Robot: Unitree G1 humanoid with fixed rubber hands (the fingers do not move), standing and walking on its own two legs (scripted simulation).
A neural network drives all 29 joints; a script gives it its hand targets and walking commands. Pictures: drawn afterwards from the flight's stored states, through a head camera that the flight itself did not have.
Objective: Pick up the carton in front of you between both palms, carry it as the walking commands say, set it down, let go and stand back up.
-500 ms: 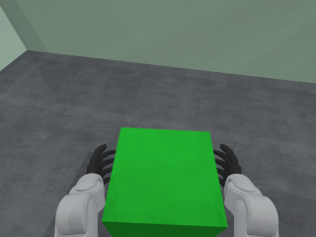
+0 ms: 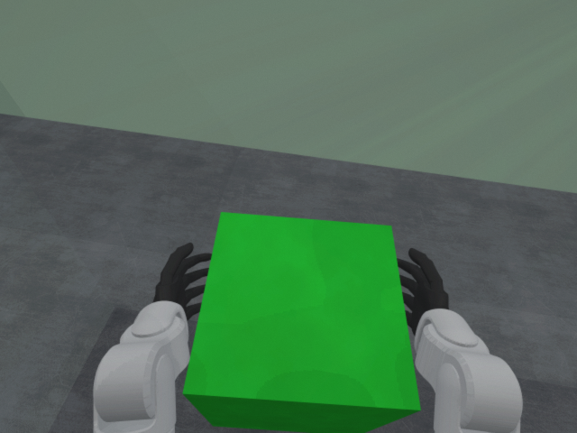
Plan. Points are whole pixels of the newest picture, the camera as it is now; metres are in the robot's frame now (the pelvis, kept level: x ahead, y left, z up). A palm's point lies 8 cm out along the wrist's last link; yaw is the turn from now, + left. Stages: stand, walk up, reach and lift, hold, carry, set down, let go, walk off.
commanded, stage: carry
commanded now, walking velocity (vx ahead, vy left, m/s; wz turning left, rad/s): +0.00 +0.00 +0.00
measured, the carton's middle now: (295, 334) +0.24 +0.00 +0.02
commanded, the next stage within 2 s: hold in 1.72 s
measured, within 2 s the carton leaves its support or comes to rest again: neither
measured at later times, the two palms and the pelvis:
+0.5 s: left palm (198, 274) +0.28 +0.13 +0.09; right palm (430, 279) +0.29 -0.17 +0.09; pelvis +0.05 -0.02 -0.01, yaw +0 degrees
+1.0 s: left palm (202, 293) +0.28 +0.13 +0.06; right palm (426, 298) +0.28 -0.17 +0.06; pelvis +0.02 -0.02 +0.00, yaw +0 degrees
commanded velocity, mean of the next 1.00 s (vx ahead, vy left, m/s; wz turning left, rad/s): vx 0.00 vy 0.00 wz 0.00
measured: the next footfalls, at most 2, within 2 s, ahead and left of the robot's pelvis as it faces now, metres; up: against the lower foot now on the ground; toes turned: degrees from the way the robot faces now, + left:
none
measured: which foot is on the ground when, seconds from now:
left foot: down 0.00-1.00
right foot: down 0.00-1.00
